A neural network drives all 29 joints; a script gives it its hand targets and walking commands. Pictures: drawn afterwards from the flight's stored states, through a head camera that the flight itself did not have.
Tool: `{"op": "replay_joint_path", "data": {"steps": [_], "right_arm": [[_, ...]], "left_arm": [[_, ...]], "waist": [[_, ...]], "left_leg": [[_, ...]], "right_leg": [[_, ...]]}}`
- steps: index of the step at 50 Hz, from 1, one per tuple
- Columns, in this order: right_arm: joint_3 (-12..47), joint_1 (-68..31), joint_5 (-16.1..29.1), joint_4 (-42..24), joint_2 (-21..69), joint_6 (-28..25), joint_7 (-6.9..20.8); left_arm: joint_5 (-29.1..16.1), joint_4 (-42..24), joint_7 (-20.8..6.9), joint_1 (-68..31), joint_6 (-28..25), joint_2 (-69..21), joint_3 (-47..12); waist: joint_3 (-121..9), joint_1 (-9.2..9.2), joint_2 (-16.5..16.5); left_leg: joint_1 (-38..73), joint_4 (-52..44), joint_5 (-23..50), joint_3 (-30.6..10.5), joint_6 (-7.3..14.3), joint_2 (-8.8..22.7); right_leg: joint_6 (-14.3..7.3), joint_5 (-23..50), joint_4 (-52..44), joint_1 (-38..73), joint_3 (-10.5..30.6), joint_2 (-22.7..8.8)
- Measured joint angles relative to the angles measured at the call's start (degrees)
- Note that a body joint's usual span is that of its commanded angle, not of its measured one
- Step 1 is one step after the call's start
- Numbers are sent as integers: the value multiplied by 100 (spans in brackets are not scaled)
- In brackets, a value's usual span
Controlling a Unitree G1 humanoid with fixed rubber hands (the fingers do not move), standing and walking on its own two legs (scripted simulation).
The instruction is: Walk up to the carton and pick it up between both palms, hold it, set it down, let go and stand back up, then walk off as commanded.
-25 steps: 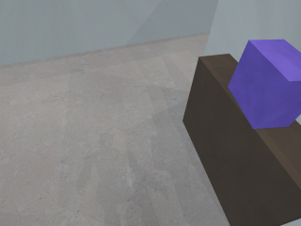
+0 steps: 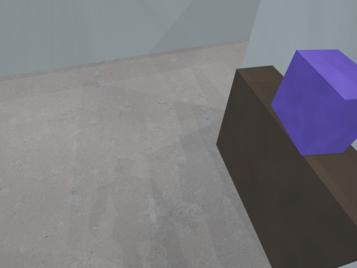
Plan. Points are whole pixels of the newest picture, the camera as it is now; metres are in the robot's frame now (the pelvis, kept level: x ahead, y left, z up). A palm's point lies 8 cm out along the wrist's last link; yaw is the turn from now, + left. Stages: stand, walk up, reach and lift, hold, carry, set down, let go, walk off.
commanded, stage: stand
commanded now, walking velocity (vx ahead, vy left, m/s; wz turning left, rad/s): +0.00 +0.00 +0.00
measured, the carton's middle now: (319, 101) +0.68 -0.52 -0.01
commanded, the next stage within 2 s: walk up in 0.70 s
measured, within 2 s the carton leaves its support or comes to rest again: neither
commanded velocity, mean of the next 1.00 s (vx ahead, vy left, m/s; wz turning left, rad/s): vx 0.00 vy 0.00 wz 0.00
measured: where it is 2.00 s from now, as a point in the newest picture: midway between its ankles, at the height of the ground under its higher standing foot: (190, 246)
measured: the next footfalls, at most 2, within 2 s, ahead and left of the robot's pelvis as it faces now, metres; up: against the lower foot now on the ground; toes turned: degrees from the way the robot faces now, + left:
right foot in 1.20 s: +0.12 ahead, -0.21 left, +0.00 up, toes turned -24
left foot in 1.62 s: +0.44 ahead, +0.00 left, +0.00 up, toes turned -36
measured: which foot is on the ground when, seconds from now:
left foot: down 0.00-1.00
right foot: down 0.00-0.94, up 0.96-1.00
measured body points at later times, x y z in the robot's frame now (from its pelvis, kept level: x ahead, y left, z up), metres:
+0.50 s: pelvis +0.00 +0.01 +0.00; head +0.01 +0.01 +0.45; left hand +0.06 +0.29 -0.14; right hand +0.06 -0.28 -0.14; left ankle +0.00 +0.13 -0.75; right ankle +0.01 -0.12 -0.75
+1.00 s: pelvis +0.01 +0.01 +0.00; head +0.02 -0.01 +0.45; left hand +0.07 +0.29 -0.13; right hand +0.06 -0.29 -0.13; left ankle +0.00 +0.13 -0.75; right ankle +0.01 -0.12 -0.72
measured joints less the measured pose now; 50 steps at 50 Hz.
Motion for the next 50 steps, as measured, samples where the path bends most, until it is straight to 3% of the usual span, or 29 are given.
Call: {"op": "replay_joint_path", "data": {"steps": [45, 48, 50], "right_arm": [[-35, 173, 45, 6, -44, -31, 11], [-269, 284, -282, -450, -81, -31, 88], [-386, 382, -439, -878, -157, -140, 69]], "left_arm": [[24, 114, 8, 37, -19, -57, -34], [180, -293, -197, 446, 190, -55, 67], [287, -493, -304, 687, 330, -63, 91]], "waist": [[-48, 22, 58], [-147, 152, 32], [-156, 41, 136]], "left_leg": [[78, -150, 56, 57, 75, -94], [7, 125, -556, 447, 230, -68], [64, 54, -289, 676, 275, 31]], "right_leg": [[71, 13, -56, 25, 55, -95], [-133, -850, 814, -488, 371, -45], [-97, -1258, 1950, -1064, 173, -88]]}}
